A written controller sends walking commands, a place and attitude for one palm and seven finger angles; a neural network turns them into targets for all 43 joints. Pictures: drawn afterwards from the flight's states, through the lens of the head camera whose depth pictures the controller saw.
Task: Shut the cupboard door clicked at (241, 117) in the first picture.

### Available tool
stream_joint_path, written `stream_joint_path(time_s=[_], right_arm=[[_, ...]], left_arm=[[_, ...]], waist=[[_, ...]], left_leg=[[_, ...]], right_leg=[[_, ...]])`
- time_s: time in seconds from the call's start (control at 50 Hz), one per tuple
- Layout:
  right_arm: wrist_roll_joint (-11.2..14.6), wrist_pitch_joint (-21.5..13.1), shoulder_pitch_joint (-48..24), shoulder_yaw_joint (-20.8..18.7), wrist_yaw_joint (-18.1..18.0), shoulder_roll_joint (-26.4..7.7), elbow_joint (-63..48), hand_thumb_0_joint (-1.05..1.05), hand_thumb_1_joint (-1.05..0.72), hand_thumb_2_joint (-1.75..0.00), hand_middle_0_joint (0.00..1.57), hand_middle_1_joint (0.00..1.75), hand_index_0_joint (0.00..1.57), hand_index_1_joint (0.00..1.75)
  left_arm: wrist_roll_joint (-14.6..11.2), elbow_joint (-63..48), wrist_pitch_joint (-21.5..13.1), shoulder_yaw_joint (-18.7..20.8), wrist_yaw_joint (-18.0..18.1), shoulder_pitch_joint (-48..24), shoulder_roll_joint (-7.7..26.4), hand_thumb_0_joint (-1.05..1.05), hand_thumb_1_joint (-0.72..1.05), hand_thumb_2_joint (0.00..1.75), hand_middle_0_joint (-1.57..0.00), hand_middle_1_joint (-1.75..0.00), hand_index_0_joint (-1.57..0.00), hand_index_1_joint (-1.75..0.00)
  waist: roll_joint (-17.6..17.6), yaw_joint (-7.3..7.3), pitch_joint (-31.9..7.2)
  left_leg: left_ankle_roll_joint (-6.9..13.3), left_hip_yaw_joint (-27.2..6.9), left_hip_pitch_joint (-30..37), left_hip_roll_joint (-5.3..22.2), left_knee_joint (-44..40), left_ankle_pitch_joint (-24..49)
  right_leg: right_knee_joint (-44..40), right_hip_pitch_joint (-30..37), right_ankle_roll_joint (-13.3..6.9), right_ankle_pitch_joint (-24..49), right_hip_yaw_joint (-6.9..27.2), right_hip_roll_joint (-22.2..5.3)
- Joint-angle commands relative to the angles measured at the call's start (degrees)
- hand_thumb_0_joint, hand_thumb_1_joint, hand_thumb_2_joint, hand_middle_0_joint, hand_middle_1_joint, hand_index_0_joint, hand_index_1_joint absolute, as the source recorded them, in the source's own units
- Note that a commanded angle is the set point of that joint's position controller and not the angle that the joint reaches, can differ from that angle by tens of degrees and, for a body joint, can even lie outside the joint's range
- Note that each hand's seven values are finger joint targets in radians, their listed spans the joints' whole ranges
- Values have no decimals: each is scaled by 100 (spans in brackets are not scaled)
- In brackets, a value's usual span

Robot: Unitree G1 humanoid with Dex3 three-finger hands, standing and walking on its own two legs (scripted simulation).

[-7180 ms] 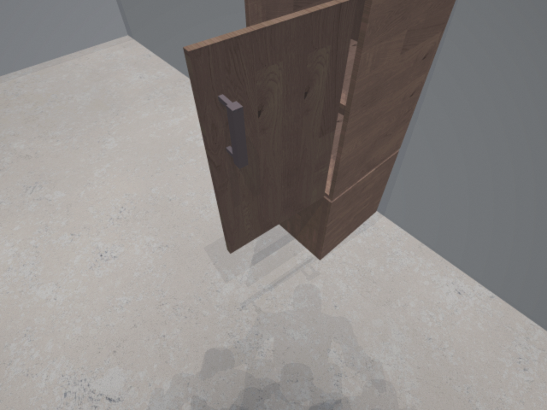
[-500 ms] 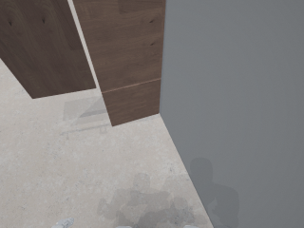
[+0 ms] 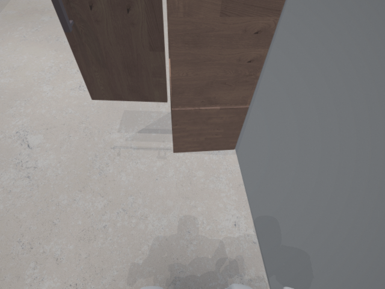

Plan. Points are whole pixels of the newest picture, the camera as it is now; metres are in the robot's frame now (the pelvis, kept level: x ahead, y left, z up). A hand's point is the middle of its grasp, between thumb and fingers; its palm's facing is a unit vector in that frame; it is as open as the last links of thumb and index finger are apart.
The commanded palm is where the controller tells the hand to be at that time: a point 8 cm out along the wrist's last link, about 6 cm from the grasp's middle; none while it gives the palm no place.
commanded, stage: take the last steps up to it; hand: left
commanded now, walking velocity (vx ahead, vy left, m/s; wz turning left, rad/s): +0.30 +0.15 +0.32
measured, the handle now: (62, 7) +0.88 +0.50 +0.09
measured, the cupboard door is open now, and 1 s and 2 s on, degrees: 85 85 85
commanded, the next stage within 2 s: come to a stop and stand still in 1.26 s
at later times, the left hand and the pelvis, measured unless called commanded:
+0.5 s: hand out of the picture +0.01 +0.25 -0.19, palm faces +0.23 -0.96 -0.18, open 7.4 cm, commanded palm none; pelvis +0.08 +0.07 -0.02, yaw +8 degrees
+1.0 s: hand (82, 214) +0.29 +0.31 -0.15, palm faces +0.20 -0.95 -0.24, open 7.1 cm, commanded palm none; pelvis +0.26 +0.12 +0.01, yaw +8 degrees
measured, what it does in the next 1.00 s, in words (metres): walks ahead: right foot, then left foot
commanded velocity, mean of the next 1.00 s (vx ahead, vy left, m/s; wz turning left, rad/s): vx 0.30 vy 0.12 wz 0.08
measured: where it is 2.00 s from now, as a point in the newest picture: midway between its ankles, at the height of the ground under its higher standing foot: (149, 234)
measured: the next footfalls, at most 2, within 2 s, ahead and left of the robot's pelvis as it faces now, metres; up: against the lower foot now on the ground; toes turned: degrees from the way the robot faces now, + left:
right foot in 0.12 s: +0.04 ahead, -0.15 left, +0.00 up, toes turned -2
left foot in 0.44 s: +0.16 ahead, +0.20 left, +0.00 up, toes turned +15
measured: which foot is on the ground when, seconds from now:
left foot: down 0.00-0.12, up 0.14-0.42, down 0.44-0.80, up 0.82-1.00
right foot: up 0.00-0.10, down 0.12-0.44, up 0.46-0.78, down 0.80-1.00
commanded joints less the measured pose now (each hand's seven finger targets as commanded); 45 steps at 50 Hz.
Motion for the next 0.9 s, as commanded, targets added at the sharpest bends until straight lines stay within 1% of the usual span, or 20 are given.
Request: stream_joint_path(time_s=[0.0, 0.06, 0.08, 0.1, 0.12, 0.16, 0.22, 0.32, 0.38, 0.4, 0.42, 0.44, 0.48, 0.58, 0.74, 0.76, 0.78, 0.8, 0.82, 0.88], right_arm=[[-2, -61, 343, -288, -89, -1082, -105, 0, -90, -90, 20, 30, 20, 30], [49, -11, 81, -300, -9, -947, -172, 0, -90, -90, 20, 30, 20, 30], [106, -16, 30, -256, 46, -587, -308, 0, -90, -90, 20, 30, 20, 30], [57, -13, -332, -242, 116, -620, -559, 0, -90, -90, 20, 30, 20, 30], [-7, -12, -471, -280, 170, -718, -616, 0, -90, -90, 20, 30, 20, 30], [-4, 10, -335, -331, 215, -736, -420, 0, -90, -90, 20, 30, 20, 30], [41, 13, -236, -285, 305, -510, -289, 0, -90, -90, 20, 30, 20, 30], [83, -102, -505, -180, 399, -242, -404, 0, -90, -90, 20, 30, 20, 30], [47, -216, 484, -202, 329, -471, -113, 0, -90, -90, 20, 30, 20, 30], [16, -250, 1229, -311, 257, -889, 91, 0, -90, -90, 20, 30, 20, 30], [-69, -292, 2106, -506, 147, -1586, 259, 0, -90, -90, 20, 30, 20, 30], [-41, -238, 2458, -525, 20, -1714, 390, 0, -90, -90, 20, 30, 20, 30], [-25, -293, 1606, -391, -24, -1209, 235, 0, -90, -90, 20, 30, 20, 30], [-21, -464, 1124, -221, -50, -744, 291, 0, -90, -90, 20, 30, 20, 30], [-8, -370, 1035, -171, 35, -671, 482, 0, -90, -90, 20, 30, 20, 30], [28, -378, 980, -151, 45, -573, 469, 0, -90, -90, 20, 30, 20, 30], [85, -385, 1080, -128, 87, -356, 361, 0, -90, -90, 20, 30, 20, 30], [37, -351, 1024, -139, 121, -460, 189, 0, -90, -90, 20, 30, 20, 30], [5, -331, 822, -213, 105, -599, 266, 0, -90, -90, 20, 30, 20, 30], [-13, -277, 841, -172, 144, -300, 429, 0, -90, -90, 20, 30, 20, 30]], left_arm=[[37, -349, -228, 34, -64, 136, 212, 0, 90, 90, -20, -30, -20, -30], [91, -111, -333, 128, -89, 861, 360, 0, 90, 90, -20, -30, -20, -30], [169, -60, -390, 246, -44, 1195, 786, 0, 90, 90, -20, -30, -20, -30], [146, -101, -398, 329, -1, 1383, 1229, 0, 90, 90, -20, -30, -20, -30], [83, -177, -416, 331, -12, 1149, 1255, 0, 90, 90, -20, -30, -20, -30], [88, -217, -573, 187, 15, 624, 705, 0, 90, 90, -20, -30, -20, -30], [101, -146, -690, 172, 22, 692, 633, 0, 90, 90, -20, -30, -20, -30], [139, 174, -675, 266, -27, 1079, 939, 0, 90, 90, -20, -30, -20, -30], [108, 198, -599, 311, -66, 801, 989, 0, 90, 90, -20, -30, -20, -30], [94, 153, -577, 266, -114, 808, 748, 0, 90, 90, -20, -30, -20, -30], [31, -120, -537, 188, -160, 727, 319, 0, 90, 90, -20, -30, -20, -30], [55, -424, -531, 121, -145, 111, 171, 0, 90, 90, -20, -30, -20, -30], [59, -371, -531, 106, -126, -189, 117, 0, 90, 90, -20, -30, -20, -30], [95, -103, -430, 34, -207, 175, -70, 0, 90, 90, -20, -30, -20, -30], [112, -157, -457, 133, -182, 372, 143, 0, 90, 90, -20, -30, -20, -30], [130, -5, -505, 199, -159, 855, 355, 0, 90, 90, -20, -30, -20, -30], [151, 132, -583, 289, -121, 1461, 808, 0, 90, 90, -20, -30, -20, -30], [76, 156, -563, 334, -68, 1700, 1101, 0, 90, 90, -20, -30, -20, -30], [51, 71, -612, 291, -13, 1375, 855, 0, 90, 90, -20, -30, -20, -30], [27, -81, -747, 99, 2, 710, 222, 0, 90, 90, -20, -30, -20, -30]], waist=[[1091, -140, -941], [465, 250, -503], [-953, 428, -302], [-1555, 635, -75], [-923, 452, -34], [-1172, 107, 286], [-824, 60, -39], [-930, 283, -195], [-585, -209, -513], [371, -517, -903], [2116, -856, -1305], [1799, -957, -1182], [1535, -591, -718], [660, -101, -507], [210, 274, -102], [-204, 484, -225], [-1376, 663, -409], [-1624, 636, -403], [-1321, 496, -184], [-449, 36, -226]], left_leg=[[754, -1254, 656, 1278, -1101, 1063], [326, -978, -918, 641, -583, -1522], [-29, -335, -2240, -58, 830, -1932], [-201, -100, -2634, -198, 2359, -1999], [-170, -458, -2577, 60, 3120, -1486], [-268, -564, -2538, 395, 3567, -546], [-406, -161, -2128, 473, 2946, -202], [-350, 417, -1134, 288, 870, -357], [-243, 889, 719, -76, -317, -11], [-54, 379, 1916, 302, -477, -236], [603, -1991, 2715, 1857, -1080, -604], [1029, -2465, 2460, 2273, -1669, -909], [1044, -2102, 1331, 2071, -1797, -1499], [909, -792, 673, 1612, -2023, -97], [643, -281, -280, 1209, -1408, -828], [397, 101, -717, 738, -476, -803], [49, 658, -1710, 10, 1156, -1222], [-45, 431, -2152, -51, 2644, -2059], [-35, -137, -2329, 245, 3362, -1447], [-248, -222, -1871, 650, 3109, -128]], right_leg=[[-1063, 377, -72, 78, -154, 213], [-2915, 1978, -192, 603, -114, 119], [-3936, 2651, -661, -759, 1587, -1126], [-4827, 2292, -1239, -1370, 3082, -2451], [-4860, 1762, -1406, -1396, 3043, -2423], [-4601, 1408, -1011, -90, 1884, -1806], [-4374, 1654, -860, 1523, 724, -1599], [-3926, 1739, -762, 2185, 131, -1647], [-2926, 1011, -483, 2136, -365, -1329], [-1515, 299, -300, 1993, -723, -959], [322, -1139, -6, -350, -1074, -112], [1445, -1712, -182, -756, -431, -31], [2147, -1937, -383, 81, 76, -418], [370, -938, -330, 791, -71, -434], [-2087, 1301, -393, 1394, -344, 22], [-2637, 2102, -512, 1051, 57, -166], [-3603, 2960, -1058, 198, 1981, -1437], [-4533, 2845, -1602, -418, 3351, -2346], [-4625, 2300, -1615, -537, 3310, -2227], [-4485, 1512, -1190, 1500, 1351, -1535]])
